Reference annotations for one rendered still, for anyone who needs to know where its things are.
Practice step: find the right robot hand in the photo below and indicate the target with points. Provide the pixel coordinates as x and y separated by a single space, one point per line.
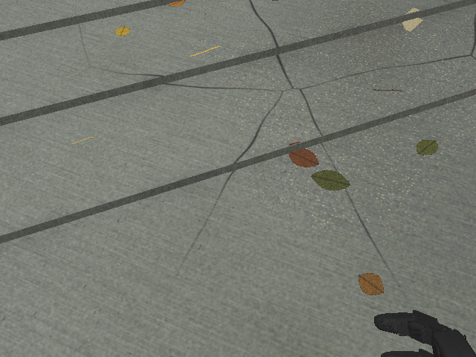
445 342

